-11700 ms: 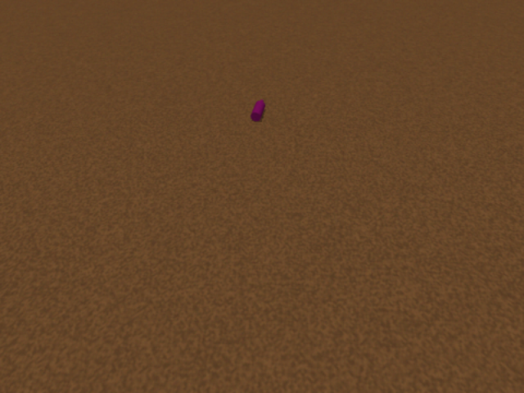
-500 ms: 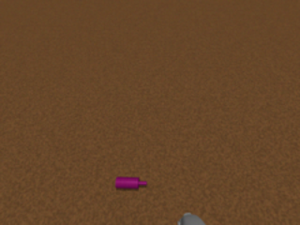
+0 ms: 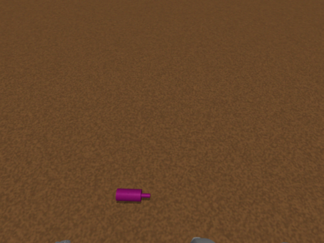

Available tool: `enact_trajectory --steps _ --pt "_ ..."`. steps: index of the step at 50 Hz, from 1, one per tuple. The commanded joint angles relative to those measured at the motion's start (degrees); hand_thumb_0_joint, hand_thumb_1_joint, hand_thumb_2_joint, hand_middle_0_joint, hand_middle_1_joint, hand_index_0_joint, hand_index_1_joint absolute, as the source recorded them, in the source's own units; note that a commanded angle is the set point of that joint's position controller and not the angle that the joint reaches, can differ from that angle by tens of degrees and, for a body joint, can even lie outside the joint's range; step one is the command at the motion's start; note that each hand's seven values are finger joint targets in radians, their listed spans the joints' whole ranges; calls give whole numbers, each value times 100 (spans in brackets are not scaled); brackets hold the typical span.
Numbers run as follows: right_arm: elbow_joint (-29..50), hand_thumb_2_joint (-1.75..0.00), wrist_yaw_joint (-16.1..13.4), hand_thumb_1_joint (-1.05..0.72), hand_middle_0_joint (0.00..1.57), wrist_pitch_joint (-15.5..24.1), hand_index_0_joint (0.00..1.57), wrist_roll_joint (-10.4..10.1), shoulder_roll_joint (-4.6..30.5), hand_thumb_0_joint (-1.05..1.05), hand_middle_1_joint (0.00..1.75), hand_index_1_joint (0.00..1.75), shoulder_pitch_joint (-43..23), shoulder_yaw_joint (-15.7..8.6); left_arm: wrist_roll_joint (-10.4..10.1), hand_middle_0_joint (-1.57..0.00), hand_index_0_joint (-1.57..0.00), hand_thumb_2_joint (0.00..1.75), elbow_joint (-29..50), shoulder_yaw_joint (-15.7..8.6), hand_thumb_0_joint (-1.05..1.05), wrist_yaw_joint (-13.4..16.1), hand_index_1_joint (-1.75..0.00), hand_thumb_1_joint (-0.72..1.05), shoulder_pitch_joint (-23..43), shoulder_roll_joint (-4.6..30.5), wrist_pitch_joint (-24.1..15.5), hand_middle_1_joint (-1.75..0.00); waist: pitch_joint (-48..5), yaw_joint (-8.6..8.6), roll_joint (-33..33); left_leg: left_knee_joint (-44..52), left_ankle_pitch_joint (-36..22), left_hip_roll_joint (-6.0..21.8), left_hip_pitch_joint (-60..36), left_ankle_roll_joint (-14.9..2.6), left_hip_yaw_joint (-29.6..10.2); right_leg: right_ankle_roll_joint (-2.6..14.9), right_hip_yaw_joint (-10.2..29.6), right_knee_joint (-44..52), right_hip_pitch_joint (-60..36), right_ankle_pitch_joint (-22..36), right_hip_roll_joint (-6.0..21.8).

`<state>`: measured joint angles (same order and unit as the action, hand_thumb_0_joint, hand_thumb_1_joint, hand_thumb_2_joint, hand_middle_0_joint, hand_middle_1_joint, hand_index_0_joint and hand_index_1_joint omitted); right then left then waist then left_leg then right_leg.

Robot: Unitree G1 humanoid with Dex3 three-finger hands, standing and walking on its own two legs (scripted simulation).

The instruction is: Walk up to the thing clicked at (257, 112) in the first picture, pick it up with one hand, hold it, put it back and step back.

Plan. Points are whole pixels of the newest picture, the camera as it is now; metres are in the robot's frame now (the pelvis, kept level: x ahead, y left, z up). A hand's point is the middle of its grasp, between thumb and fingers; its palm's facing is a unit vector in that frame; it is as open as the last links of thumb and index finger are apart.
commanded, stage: walk up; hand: left
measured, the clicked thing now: (133, 195) +0.48 +0.18 -0.72
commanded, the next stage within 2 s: none
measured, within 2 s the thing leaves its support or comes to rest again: neither
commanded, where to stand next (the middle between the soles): +0.10 +0.01 m, yaw -3 degrees
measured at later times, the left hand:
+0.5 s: hand out of the picture +0.04 +0.29 -0.16, palm faces +0.00 -0.91 -0.41, open 7.4 cm
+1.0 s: hand out of the picture -0.02 +0.28 -0.13, palm faces -0.01 -0.91 -0.41, open 7.4 cm
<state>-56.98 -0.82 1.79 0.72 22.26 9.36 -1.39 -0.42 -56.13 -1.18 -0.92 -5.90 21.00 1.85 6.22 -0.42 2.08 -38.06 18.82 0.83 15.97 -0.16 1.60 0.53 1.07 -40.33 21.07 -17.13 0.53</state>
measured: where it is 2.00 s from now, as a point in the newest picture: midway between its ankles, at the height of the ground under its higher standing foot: outside the picture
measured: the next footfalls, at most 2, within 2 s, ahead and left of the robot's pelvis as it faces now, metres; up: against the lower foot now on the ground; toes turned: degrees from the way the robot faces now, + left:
left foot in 0.44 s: +0.11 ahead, +0.13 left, +0.00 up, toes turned +0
right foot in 0.70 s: -0.02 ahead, -0.14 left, +0.00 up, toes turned -3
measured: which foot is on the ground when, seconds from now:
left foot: down 0.00-0.16, up 0.18-0.42, down 0.44-0.72, up 0.74-1.00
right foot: down 0.00-0.48, up 0.50-0.68, down 0.70-1.00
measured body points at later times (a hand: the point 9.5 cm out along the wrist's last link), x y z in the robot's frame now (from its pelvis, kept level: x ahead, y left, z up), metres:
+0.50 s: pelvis -0.01 +0.00 -0.01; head +0.05 +0.01 +0.44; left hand +0.04 +0.33 -0.13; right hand +0.10 -0.32 -0.12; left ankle +0.07 +0.13 -0.72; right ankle +0.00 -0.14 -0.71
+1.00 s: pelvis +0.01 +0.00 +0.01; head +0.03 -0.01 +0.46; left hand -0.02 +0.33 -0.10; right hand +0.07 -0.34 -0.11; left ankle +0.11 +0.13 -0.70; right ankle -0.06 -0.14 -0.72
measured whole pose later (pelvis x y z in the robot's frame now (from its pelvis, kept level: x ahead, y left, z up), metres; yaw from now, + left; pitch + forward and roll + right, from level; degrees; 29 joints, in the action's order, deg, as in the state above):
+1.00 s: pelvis +0.01 +0.00 +0.01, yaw -1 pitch -3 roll -1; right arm -54.8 2.6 -0.1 1.1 25.7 14.7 -4.8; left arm 1.8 -55.3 -4.0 -0.9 -22.5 23.3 -1.9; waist 5.3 -2.4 -1.6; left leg -41.6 13.9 2.5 26.0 0.4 -1.2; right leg -0.9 -1.6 -30.7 5.4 -22.3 1.7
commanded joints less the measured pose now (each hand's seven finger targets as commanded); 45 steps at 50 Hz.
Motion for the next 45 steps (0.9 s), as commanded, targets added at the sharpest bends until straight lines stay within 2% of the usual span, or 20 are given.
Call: enact_trajectory --steps 1,3,6,7,8,9,14,19,21,22,23,24,25,30,34,35,36,37,40,45 --pt "428 -90 -203 -90 20 45 20 -8 1806 0 30 30 -182 -452 -2 -20 -20 90 417 -422 0 116 -30 90 40 1198 79 -30 -528 3 -1259 1004 -4382 1919 -163 -1439 -1617 174 149 -1476 162 -1123 -175" --pt "454 -90 -243 -90 20 107 20 10 1717 0 30 30 -49 -468 32 -20 -20 90 445 -428 0 76 -30 90 6 1143 46 -30 -963 48 -1113 822 -3918 1905 -790 -1416 -1600 214 298 -1172 292 -1477 97" --pt "481 -90 -96 -90 20 90 20 52 1506 0 30 30 -317 -390 81 -20 -20 90 137 -377 0 -23 -30 90 -472 966 -205 -30 -1182 -211 -863 405 -1031 964 -395 -705 -698 250 -279 1300 -1045 -347 -58" --pt "518 -90 -47 -90 20 12 20 60 1355 0 30 30 -255 -345 179 -20 -20 90 34 -476 0 23 -30 90 -800 1242 -322 -30 -1201 -324 -442 -403 -584 653 390 -545 -445 328 305 1494 -1868 -513 89" --pt "693 -90 17 -90 20 -57 20 38 944 0 30 30 -215 -219 283 -20 -20 90 45 -577 0 95 -30 90 -941 1786 -459 -30 -815 -323 807 -1592 865 -78 2166 -221 21 751 2640 2166 -2531 -1099 1337" --pt "792 -90 -50 -90 20 -86 20 122 1179 0 30 30 -723 -297 255 -20 -20 90 102 -660 0 116 -30 90 -901 2249 -507 -30 -432 -494 748 -1774 1653 16 2472 -187 -484 1530 3784 2469 -1811 -1122 2245" --pt "578 -90 143 -90 20 -99 20 93 1153 0 30 30 -277 -392 179 -20 -20 90 327 -528 0 216 -30 90 -565 1792 -670 -30 -218 -79 249 -1228 541 382 1395 -93 -637 1039 1721 1928 -1197 1297 1553" --pt "319 -90 51 -90 20 -114 20 -94 992 0 30 30 -94 -350 51 -20 -20 90 519 -380 0 225 -30 90 -115 1575 -361 -30 -475 136 997 91 -668 -134 -119 -109 128 670 456 763 -541 3916 951" --pt "271 -90 -41 -90 20 -69 20 -57 1196 0 30 30 53 -403 20 -20 -20 90 669 -395 0 229 -30 90 -120 1454 -154 -30 -601 189 576 785 -2109 -40 -431 -158 -5 436 346 144 -393 2922 653" --pt "290 -90 -83 -90 20 -28 20 -6 1586 0 30 30 140 -498 -24 -20 -20 90 757 -345 0 219 -30 90 -213 1229 -96 -30 -911 177 -252 962 -3307 850 -876 -449 -991 171 227 -502 47 1764 203" --pt "366 -90 -88 -90 20 -31 20 -77 1931 0 30 30 145 -563 -62 -20 -20 90 705 -356 0 240 -30 90 -439 1219 -28 -30 -1272 135 -780 1295 -3425 1881 -823 -1251 -2170 58 10 -1243 11 138 -198" --pt "445 -90 -107 -90 20 -10 20 -64 2031 0 30 30 26 -600 -18 -20 -20 90 581 -422 0 275 -30 90 -509 1322 57 -30 -1337 202 -1127 1484 -3310 2365 -651 -1745 -2871 39 344 -2134 32 -1828 -252" --pt "472 -90 -152 -90 20 4 20 -19 1936 0 30 30 5 -611 26 -20 -20 90 543 -442 0 274 -30 90 -481 1370 103 -30 -1217 151 -799 1482 -2828 2290 -365 -1748 -2630 88 681 -2589 104 -1857 -140" --pt "670 -90 -88 -90 20 34 20 151 1682 0 30 30 -327 -551 69 -20 -20 90 249 -497 0 17 -30 90 -1001 1265 -23 -30 -1063 -2 -1354 1694 1556 1190 -28 -1048 -1517 119 56 -1091 -21 -1577 43" --pt "799 -90 108 -90 20 -214 20 264 1720 0 30 30 -354 -615 228 -20 -20 90 -115 -668 0 7 -30 90 -2014 1272 -171 -30 -606 -441 -1275 1420 2649 945 1472 -795 -1136 140 -589 842 -1724 -1105 -261" --pt "881 -90 88 -90 20 -239 20 256 1391 0 30 30 -311 -544 321 -20 -20 90 -135 -783 0 24 -30 90 -2308 1497 -198 -30 -420 -664 -327 430 2830 440 2432 -404 -597 289 -60 1496 -2418 -1609 -114" --pt "1077 -90 62 -90 20 -187 20 165 805 0 30 30 -479 -365 416 -20 -20 90 72 -914 0 47 -30 90 -2285 2061 -237 -30 -47 -834 1625 -1648 2081 -395 3330 -41 141 878 3119 2948 -1698 -4236 1556" --pt "1111 -90 -27 -90 20 -136 20 140 1295 0 30 30 -1006 -517 424 -20 -20 90 454 -906 0 50 -30 90 -1373 2346 -277 -30 747 -746 856 -2112 1188 -176 3210 23 -946 1394 4144 3582 -308 -4900 2335" --pt "796 -90 190 -90 20 -14 20 22 1439 0 30 30 -99 -617 273 -20 -20 90 544 -819 0 111 -30 90 -878 2023 -568 -30 458 -66 -18 -2159 -54 80 2932 -21 -886 1025 2420 3000 -1330 -2895 1572" --pt "869 -90 420 -90 20 -24 20 62 1176 0 30 30 -11 -574 262 -20 -20 90 671 -703 0 59 -30 90 -1042 1634 -684 -30 474 -137 565 -1022 -230 274 1913 123 -474 980 992 2740 -1049 -1332 1274"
